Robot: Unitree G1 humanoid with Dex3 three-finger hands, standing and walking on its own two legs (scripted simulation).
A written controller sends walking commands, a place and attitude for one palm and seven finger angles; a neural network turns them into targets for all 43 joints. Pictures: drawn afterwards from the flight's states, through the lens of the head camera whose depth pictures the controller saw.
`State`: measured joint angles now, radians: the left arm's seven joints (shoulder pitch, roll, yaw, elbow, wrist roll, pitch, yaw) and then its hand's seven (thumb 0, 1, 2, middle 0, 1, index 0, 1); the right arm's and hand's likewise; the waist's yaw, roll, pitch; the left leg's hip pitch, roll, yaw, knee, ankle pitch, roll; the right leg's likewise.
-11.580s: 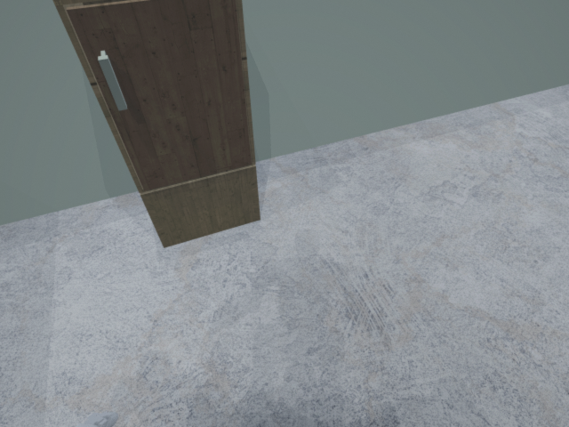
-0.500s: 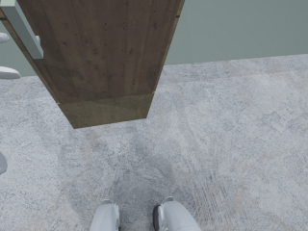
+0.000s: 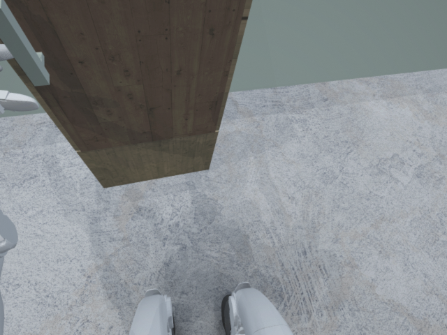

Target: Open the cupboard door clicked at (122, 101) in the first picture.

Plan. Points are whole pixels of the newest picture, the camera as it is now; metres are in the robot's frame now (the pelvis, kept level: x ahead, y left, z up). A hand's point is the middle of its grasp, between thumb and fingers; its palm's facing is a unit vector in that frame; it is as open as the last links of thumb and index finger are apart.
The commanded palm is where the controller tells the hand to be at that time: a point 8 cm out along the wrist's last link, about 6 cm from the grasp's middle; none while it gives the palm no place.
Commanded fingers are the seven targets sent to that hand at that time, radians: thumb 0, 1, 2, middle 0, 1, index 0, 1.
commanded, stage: slide the fingers in behind the handle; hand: left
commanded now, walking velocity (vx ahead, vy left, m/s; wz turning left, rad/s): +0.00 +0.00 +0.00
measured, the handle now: (20, 37) +0.58 +0.27 +0.09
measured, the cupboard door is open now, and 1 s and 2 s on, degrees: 0 0 0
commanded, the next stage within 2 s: close the thumb around the handle in 1.16 s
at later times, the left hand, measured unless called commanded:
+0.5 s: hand (26, 65) +0.53 +0.26 +0.09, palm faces +0.12 -0.99 -0.01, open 14.0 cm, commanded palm +0.51 +0.29 +0.09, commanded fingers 0.00 -0.50 0.30 -0.30 -1.20 -0.30 -1.20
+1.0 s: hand (39, 65) +0.53 +0.24 +0.09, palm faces +0.14 -0.99 -0.01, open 14.0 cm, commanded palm +0.51 +0.27 +0.09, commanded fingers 0.00 -0.50 0.30 -0.30 -1.20 -0.30 -1.20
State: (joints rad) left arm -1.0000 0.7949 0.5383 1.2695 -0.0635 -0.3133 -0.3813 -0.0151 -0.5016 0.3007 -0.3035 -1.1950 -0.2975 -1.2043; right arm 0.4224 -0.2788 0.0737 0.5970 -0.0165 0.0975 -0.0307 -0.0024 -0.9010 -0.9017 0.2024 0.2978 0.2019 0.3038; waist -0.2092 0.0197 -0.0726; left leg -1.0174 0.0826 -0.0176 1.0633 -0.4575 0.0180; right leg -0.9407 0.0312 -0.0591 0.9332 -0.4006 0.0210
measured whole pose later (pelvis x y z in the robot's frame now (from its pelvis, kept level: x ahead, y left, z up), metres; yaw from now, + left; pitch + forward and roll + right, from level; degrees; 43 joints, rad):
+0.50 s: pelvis +0.01 +0.00 +0.00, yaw +0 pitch +23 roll -5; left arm -0.97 0.67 0.48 1.21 -0.07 -0.34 -0.29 -0.02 -0.50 0.30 -0.30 -1.19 -0.30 -1.20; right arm 0.42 -0.27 0.05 0.61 -0.03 0.10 -0.01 0.00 -0.90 -0.90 0.20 0.30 0.20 0.30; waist -0.19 0.02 -0.09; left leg -0.98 0.08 -0.01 1.04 -0.46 0.02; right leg -0.91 0.03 -0.05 0.92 -0.41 0.02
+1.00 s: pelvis +0.00 -0.01 +0.00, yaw +1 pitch +22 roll -4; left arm -1.00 0.64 0.46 1.25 -0.06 -0.36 -0.22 -0.02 -0.50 0.30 -0.30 -1.20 -0.29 -1.20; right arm 0.41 -0.27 0.05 0.63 -0.03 0.08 -0.01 0.00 -0.90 -0.90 0.20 0.30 0.20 0.30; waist -0.20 0.03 -0.08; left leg -0.99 0.07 -0.02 1.05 -0.46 0.01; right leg -0.92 0.02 -0.06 0.95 -0.42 0.01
